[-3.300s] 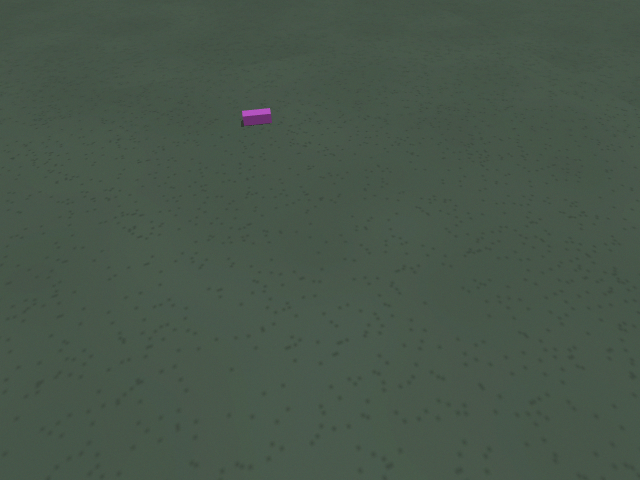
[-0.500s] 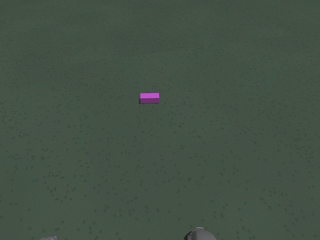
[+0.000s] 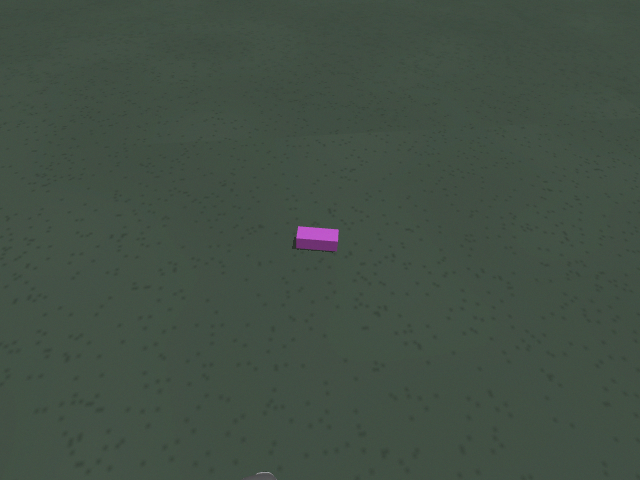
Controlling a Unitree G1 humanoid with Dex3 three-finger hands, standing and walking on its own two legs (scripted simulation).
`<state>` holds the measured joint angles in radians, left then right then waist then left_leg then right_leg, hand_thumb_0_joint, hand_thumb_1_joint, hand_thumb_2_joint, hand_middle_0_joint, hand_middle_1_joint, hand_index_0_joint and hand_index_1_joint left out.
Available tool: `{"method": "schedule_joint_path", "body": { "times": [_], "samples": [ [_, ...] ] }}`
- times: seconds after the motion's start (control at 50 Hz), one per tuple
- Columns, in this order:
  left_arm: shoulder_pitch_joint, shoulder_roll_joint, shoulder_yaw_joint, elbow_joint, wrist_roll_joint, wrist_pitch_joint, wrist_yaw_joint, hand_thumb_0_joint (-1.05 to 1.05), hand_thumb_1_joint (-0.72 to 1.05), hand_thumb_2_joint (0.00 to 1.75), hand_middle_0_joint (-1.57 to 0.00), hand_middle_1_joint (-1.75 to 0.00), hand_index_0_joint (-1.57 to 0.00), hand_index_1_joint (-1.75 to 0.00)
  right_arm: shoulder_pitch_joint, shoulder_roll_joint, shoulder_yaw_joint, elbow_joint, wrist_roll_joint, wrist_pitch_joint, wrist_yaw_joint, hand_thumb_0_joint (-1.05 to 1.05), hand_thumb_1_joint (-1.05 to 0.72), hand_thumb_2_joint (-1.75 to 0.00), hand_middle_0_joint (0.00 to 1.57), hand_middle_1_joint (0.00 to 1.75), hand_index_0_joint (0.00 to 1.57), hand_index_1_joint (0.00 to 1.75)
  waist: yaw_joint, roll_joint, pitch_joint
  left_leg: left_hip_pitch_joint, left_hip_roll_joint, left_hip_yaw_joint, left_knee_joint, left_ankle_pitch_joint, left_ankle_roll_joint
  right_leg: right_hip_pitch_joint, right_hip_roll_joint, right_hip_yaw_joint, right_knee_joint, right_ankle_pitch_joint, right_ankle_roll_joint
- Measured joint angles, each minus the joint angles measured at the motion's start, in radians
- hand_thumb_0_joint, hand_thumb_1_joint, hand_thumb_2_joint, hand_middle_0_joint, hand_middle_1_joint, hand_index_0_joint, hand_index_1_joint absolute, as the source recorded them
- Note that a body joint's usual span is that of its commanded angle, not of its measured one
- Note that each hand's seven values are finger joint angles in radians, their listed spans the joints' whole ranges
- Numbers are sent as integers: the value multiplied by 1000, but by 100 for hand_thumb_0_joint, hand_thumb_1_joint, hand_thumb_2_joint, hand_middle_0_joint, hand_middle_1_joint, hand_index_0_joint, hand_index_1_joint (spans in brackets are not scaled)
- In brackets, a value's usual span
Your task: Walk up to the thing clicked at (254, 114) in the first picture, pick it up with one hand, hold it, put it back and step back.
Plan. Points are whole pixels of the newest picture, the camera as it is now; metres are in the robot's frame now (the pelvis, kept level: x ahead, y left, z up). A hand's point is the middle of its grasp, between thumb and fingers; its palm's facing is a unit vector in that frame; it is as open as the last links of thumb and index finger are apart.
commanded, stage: walk up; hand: left
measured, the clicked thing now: (317, 238) +1.13 +0.07 -0.72
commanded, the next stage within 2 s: none
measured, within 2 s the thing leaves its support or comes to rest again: neither
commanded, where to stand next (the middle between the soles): +0.71 -0.15 m, yaw +2 degrees
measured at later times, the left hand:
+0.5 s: hand (219, 364) +0.31 +0.19 -0.11, palm faces -0.05 -0.91 -0.41, open 7.4 cm
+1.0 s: hand (250, 325) +0.40 +0.16 -0.16, palm faces -0.01 -0.95 -0.31, open 7.4 cm
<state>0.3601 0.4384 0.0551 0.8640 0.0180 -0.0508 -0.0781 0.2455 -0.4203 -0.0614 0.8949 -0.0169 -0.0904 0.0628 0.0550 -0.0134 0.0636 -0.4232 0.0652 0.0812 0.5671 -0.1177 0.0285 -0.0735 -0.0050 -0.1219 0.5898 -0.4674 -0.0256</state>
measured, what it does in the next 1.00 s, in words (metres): walks ahead: right foot, then left foot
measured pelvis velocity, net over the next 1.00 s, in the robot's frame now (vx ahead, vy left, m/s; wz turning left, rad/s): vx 0.39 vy -0.10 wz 0.03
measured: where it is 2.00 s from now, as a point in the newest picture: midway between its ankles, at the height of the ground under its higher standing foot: (374, 340)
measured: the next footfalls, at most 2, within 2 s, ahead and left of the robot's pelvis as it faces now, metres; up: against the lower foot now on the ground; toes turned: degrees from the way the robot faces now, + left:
right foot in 0.42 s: +0.32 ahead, -0.22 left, +0.00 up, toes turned -8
left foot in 0.90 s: +0.51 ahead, +0.01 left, +0.00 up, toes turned +7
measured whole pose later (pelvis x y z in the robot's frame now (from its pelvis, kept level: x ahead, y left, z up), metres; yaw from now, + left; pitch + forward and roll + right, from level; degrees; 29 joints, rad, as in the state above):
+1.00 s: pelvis +0.39 -0.10 +0.00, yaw +2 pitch -4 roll +0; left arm 0.34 0.41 0.03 0.89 0.00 -0.02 -0.04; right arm 0.23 -0.39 -0.05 0.84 0.00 -0.09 0.04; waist 0.02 -0.05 0.11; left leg -0.36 0.02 0.09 0.63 -0.21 0.05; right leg -0.31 -0.02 -0.01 1.09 -0.47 -0.04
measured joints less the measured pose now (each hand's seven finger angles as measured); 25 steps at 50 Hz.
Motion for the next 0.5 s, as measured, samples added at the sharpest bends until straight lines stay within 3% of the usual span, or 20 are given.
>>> {"method": "schedule_joint_path", "body": {
  "times": [0.02,0.08,0.12,0.26,0.34,0.4,0.42,0.46,0.5],
  "samples": [
    [0,2,1,8,-3,7,6,0,90,90,-20,-30,-20,-30,-8,4,-3,-7,-7,-8,-6,0,-91,-89,20,30,21,30,-2,-20,8,-1,-13,12,38,-15,5,-31,-22,13,101,-21,-8],
    [-12,-3,-9,34,-9,28,21,1,90,90,-20,-30,-20,-30,-18,16,0,-42,8,-20,-18,0,-91,-89,20,30,21,30,-24,-37,21,25,-13,22,89,-91,10,-186,5,106,440,-17,-15],
    [-24,3,-13,40,-11,28,21,1,90,90,-20,-30,-20,-30,-11,28,10,-55,17,-22,-26,0,-91,-89,20,30,21,30,-35,-56,24,74,-14,31,53,-100,4,-280,-5,130,529,29,-12],
    [-74,6,1,26,-1,25,-18,0,90,90,-20,-30,-20,-30,47,12,22,-45,12,-21,-21,0,-90,-89,21,30,21,30,-57,-59,13,209,-1,39,-49,-134,-15,-441,-112,127,290,158,29],
    [-101,5,10,34,3,27,-35,0,90,90,-20,-30,-20,-30,80,-15,10,-26,11,-12,-19,0,-90,-89,21,30,21,30,-75,-33,-3,265,18,33,-59,-182,-40,-429,-130,116,120,265,28],
    [-112,13,18,41,5,22,-40,0,90,90,-20,-30,-20,-30,100,-31,3,-9,10,1,-20,0,-90,-89,21,30,21,30,-84,-17,-21,294,38,28,-28,-244,-60,-373,-118,89,40,286,23],
    [-113,19,22,39,6,15,-39,0,90,90,-20,-30,-20,-30,108,-36,1,-5,8,5,-22,0,-90,-89,21,30,21,30,-84,-12,-27,294,48,22,6,-277,-62,-346,-106,81,20,282,21],
    [-130,7,30,34,8,-6,-23,0,90,90,-20,-30,-20,-30,105,-47,-2,12,8,18,-33,0,-90,-89,21,30,21,30,-77,32,-15,239,78,-35,184,-334,-25,-338,-73,51,78,262,21],
    [-135,-11,22,18,1,-21,-7,0,90,90,-20,-30,-20,-30,86,-46,2,36,13,38,-42,1,-91,-89,20,30,21,30,-59,45,-6,146,31,-97,412,-340,-11,-319,-65,44,95,223,14]
  ]
}}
